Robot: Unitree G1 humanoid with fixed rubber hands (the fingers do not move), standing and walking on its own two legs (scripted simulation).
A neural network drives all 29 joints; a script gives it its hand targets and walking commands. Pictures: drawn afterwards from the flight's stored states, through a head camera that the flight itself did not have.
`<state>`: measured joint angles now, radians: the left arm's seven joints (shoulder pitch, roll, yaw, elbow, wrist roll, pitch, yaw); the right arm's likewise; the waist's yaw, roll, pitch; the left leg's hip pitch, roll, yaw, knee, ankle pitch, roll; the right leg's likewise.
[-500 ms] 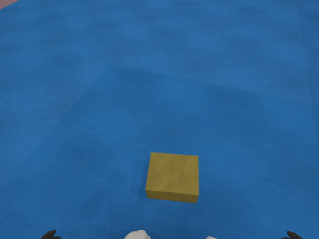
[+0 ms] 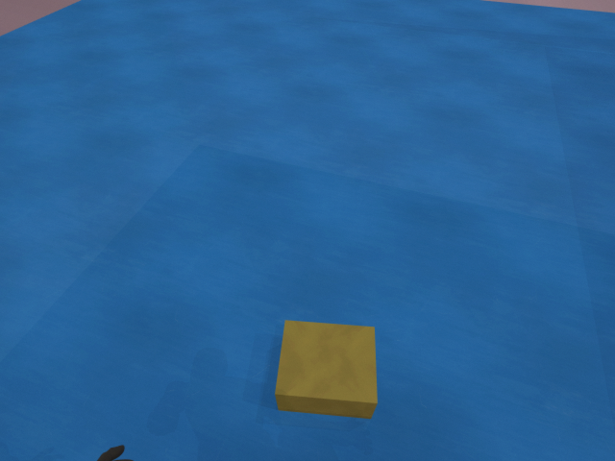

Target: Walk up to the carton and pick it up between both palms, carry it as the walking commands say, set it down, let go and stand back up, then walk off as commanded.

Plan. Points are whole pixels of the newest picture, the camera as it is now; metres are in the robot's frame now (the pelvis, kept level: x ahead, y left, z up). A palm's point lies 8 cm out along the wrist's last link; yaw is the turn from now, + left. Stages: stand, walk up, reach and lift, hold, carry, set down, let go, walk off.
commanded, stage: walk up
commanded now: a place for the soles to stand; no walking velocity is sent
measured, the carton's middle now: (326, 368) +0.52 -0.02 -0.70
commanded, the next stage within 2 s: reach and lift in 1.46 s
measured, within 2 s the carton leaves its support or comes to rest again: neither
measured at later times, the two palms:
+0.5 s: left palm out of the picture +0.11 +0.31 -0.11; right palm out of the picture +0.11 -0.30 -0.11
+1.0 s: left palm out of the picture +0.14 +0.32 -0.10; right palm out of the picture +0.14 -0.29 -0.11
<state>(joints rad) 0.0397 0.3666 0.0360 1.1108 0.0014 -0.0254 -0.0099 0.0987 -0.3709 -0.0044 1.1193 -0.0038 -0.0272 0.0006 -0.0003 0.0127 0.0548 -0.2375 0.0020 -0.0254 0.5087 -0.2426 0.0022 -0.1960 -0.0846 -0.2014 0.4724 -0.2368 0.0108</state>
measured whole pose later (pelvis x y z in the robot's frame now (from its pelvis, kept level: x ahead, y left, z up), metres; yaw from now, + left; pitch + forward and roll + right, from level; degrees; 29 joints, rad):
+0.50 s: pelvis +0.02 +0.01 +0.00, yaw +0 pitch -1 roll +0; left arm 0.07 0.36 0.04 1.10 0.02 -0.03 0.00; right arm 0.08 -0.37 -0.01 1.10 -0.01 0.00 0.02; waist 0.01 0.02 0.05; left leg -0.19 -0.01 -0.02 0.45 -0.24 0.01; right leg -0.15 -0.10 -0.19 0.42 -0.24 0.03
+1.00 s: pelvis +0.05 +0.01 +0.00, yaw +1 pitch -1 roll +0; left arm 0.07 0.36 0.04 1.06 0.02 -0.02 0.01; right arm 0.10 -0.37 -0.02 1.06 -0.01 0.01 0.02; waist 0.00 0.02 0.05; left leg -0.16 -0.03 -0.02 0.46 -0.28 0.03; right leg -0.12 -0.11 -0.19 0.44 -0.29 0.05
